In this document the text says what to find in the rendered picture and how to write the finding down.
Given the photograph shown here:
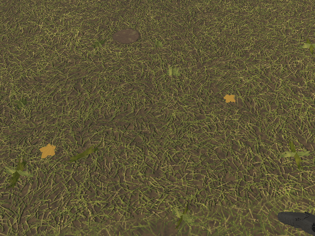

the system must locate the robot right hand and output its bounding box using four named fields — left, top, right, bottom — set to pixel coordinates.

left=278, top=211, right=315, bottom=236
